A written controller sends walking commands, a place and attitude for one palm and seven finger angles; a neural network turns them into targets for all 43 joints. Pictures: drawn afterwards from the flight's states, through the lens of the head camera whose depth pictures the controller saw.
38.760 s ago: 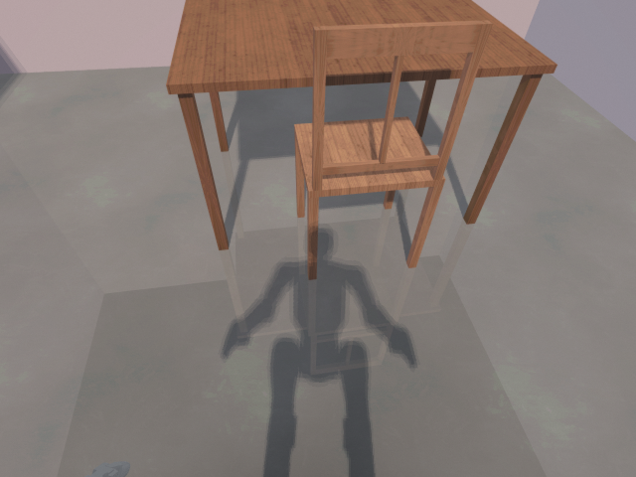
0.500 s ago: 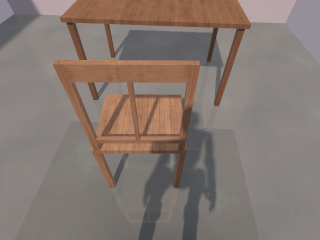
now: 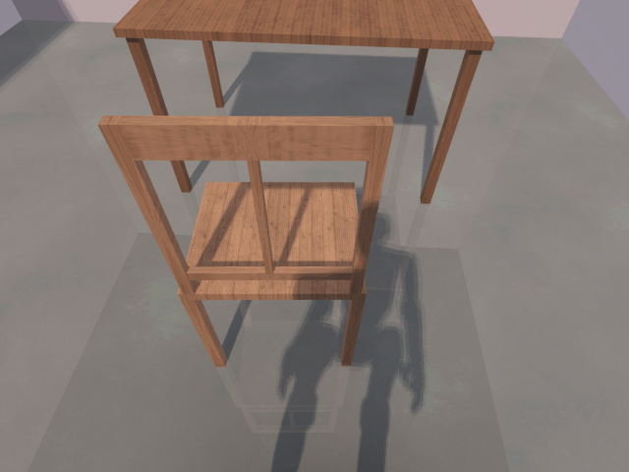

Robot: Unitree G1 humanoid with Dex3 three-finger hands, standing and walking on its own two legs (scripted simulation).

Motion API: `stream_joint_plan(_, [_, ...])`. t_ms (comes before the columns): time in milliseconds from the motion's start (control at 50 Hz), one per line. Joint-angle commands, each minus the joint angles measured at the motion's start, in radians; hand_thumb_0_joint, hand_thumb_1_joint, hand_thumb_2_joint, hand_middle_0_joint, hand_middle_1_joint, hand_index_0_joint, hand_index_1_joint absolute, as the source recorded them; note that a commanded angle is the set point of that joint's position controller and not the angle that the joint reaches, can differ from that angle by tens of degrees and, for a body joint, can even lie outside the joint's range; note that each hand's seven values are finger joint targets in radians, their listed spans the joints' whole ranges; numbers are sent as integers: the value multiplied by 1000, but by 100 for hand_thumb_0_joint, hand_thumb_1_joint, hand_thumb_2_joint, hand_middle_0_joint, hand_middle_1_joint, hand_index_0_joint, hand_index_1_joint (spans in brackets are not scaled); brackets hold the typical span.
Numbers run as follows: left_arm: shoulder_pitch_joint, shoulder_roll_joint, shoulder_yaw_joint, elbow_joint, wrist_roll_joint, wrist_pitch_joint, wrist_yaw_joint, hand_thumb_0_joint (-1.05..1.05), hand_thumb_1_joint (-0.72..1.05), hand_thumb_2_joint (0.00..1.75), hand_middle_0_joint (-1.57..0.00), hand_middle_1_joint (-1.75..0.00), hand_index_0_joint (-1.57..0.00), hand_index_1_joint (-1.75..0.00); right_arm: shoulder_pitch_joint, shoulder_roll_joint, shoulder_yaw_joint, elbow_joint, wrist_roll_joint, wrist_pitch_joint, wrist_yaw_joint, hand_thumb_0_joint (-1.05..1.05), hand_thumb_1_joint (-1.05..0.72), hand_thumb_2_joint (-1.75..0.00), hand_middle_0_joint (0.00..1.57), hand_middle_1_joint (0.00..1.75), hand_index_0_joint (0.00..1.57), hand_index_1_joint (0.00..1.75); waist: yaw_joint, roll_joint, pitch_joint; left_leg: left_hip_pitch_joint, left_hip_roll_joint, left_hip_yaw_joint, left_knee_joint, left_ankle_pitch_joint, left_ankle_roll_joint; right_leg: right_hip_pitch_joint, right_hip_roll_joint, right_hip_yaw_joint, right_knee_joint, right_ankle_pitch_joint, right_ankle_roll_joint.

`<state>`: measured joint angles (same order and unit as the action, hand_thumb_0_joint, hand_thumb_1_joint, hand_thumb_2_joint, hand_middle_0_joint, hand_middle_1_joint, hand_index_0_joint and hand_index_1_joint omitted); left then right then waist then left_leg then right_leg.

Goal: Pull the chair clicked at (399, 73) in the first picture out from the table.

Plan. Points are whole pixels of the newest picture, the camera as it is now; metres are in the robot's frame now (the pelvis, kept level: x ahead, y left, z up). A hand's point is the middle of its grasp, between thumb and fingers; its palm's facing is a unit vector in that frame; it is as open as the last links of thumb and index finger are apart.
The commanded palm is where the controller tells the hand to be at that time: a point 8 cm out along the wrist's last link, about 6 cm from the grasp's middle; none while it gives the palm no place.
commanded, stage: look to check the result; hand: left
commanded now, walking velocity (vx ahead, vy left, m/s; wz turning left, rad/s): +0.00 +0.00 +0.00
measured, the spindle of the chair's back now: (262, 222) +0.54 +0.13 -0.07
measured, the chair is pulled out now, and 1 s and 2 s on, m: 0.58 0.58 0.58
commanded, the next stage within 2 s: stand and wait in 0.24 s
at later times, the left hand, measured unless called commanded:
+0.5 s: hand out of the picture -0.01 +0.16 -0.17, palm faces +0.03 -0.99 -0.17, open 7.4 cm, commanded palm none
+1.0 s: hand out of the picture -0.01 +0.16 -0.17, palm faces +0.04 -0.99 -0.17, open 7.4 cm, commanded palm none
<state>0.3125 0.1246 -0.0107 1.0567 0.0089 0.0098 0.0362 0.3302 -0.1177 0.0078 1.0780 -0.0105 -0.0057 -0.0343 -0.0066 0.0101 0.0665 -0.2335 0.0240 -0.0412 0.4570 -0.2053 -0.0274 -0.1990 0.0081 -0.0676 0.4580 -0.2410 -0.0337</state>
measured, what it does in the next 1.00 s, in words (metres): stands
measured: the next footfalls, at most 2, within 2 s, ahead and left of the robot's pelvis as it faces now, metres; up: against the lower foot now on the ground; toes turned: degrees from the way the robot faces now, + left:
none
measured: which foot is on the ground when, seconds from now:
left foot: down 0.00-1.00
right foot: down 0.00-1.00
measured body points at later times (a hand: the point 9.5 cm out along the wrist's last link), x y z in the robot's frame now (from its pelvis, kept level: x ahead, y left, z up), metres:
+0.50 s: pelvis +0.00 +0.00 +0.00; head +0.03 +0.00 +0.45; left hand -0.01 +0.21 -0.16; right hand -0.01 -0.20 -0.16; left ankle +0.03 +0.14 -0.74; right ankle +0.01 -0.10 -0.74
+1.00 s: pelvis +0.00 +0.00 +0.00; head +0.03 +0.00 +0.45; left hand -0.01 +0.21 -0.16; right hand -0.01 -0.20 -0.16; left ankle +0.03 +0.14 -0.74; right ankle +0.01 -0.10 -0.74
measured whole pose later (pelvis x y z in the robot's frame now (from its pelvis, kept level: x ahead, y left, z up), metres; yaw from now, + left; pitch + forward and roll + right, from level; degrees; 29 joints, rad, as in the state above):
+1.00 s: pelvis +0.00 +0.00 +0.00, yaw +0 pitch -1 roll +0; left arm 0.32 0.12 -0.01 1.05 0.01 0.01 0.04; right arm 0.32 -0.11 0.01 1.08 -0.01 -0.01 -0.04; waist 0.00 0.00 0.07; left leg -0.23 0.02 -0.05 0.45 -0.21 -0.02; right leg -0.19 0.00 -0.07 0.45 -0.25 -0.03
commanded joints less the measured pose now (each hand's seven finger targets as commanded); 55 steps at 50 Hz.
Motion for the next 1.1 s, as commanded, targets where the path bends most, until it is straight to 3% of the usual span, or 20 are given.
stream_joint_plan(0, [85, 97, 20, -30, -6, -15, 2, 0, 90, 90, -20, -30, -20, -30, 99, -74, -17, -15, -1, -10, -8, 0, -90, -90, 20, 30, 20, 30, 5, 9, 0, 1, 55, -53, -68, 60, 72, -18, -105, 110, -111, 52, -37])
stream_joint_plan(100, [88, 95, 18, -25, -6, -15, 3, 0, 90, 90, -20, -30, -20, -30, 94, -72, -17, -11, 0, -8, -10, 0, -90, -90, 20, 30, 20, 30, 5, -2, 19, 4, 54, -53, -66, 57, 73, -29, -105, 110, -118, 49, -37])
stream_joint_plan(120, [86, 95, 18, -26, -5, -14, 3, 0, 90, 90, -20, -30, -20, -30, 94, -70, -17, -11, 0, -5, -10, 0, -90, -90, 20, 30, 20, 30, 5, 0, 48, -9, 54, -53, -74, 39, 74, -39, -100, 108, -126, 34, -39])
stream_joint_plan(200, [85, 96, 19, -28, -7, -14, 3, 0, 90, 90, -20, -30, -20, -30, 98, -75, -17, -11, -1, -8, -10, 0, -90, -90, 20, 30, 20, 30, 3, 7, 16, -1, 56, -60, -76, 35, 76, -25, -100, 111, -118, 30, -37])
stream_joint_plan(320, [83, 94, 19, -27, -5, -13, 2, 0, 90, 90, -20, -30, -20, -30, 94, -75, -17, -11, 0, -7, -11, 0, -90, -90, 20, 30, 20, 30, 5, -5, 40, -10, 57, -61, -85, 27, 78, -32, -97, 104, -123, 27, -36])
stream_joint_plan(400, [92, 93, 21, -27, -5, -15, 2, 0, 90, 90, -20, -30, -20, -30, 93, -75, -17, -11, 0, -11, -10, 0, -90, -90, 20, 30, 20, 30, 7, 16, 8, 1, 56, -62, -81, 40, 78, -17, -103, 106, -114, 42, -35])
stream_joint_plan(420, [86, 94, 20, -27, -5, -13, 2, 0, 90, 90, -20, -30, -20, -30, 93, -73, -16, -10, 0, -9, -11, 0, -90, -90, 20, 30, 20, 30, 6, 13, 32, -15, 56, -67, -91, 23, 79, -21, -95, 103, -118, 29, -36])
stream_joint_plan(560, [92, 93, 21, -29, -5, -15, 2, 0, 90, 90, -20, -30, -20, -30, 95, -77, -16, -11, 1, -12, -11, 0, -90, -90, 20, 30, 20, 30, 8, -1, 7, -2, 56, -67, -79, 58, 80, -9, -102, 100, -109, 54, -33])
stream_joint_plan(680, [93, 94, 22, -29, -6, -15, 3, 0, 90, 90, -20, -30, -20, -30, 97, -73, -15, -8, 1, -11, -12, 0, -90, -90, 20, 30, 20, 30, 7, 13, 22, -7, 53, -66, -79, 55, 79, -14, -104, 101, -112, 49, -34])
stream_joint_plan(760, [89, 91, 22, -31, -5, -15, 3, 0, 90, 90, -20, -30, -20, -30, 98, -76, -15, -10, 1, -10, -12, 0, -90, -90, 20, 30, 20, 30, 5, -14, 30, -9, 53, -65, -79, 44, 79, -22, -102, 101, -115, 38, -35])
stream_joint_plan(820, [90, 92, 22, -29, -5, -12, 3, 0, 90, 90, -20, -30, -20, -30, 92, -72, -16, -10, 0, -7, -12, 0, -90, -90, 20, 30, 20, 30, 8, 7, 50, -19, 51, -70, -90, 12, 81, -31, -96, 100, -122, 12, -36])
stream_joint_plan(1080, [92, 89, 24, -33, -5, -16, 2, 0, 90, 90, -20, -30, -20, -30, 98, -77, -15, -12, 1, -13, -13, 0, -90, -90, 20, 30, 20, 30, 5, -7, 3, 4, 55, -68, -81, 54, 81, -10, -102, 99, -106, 52, -35])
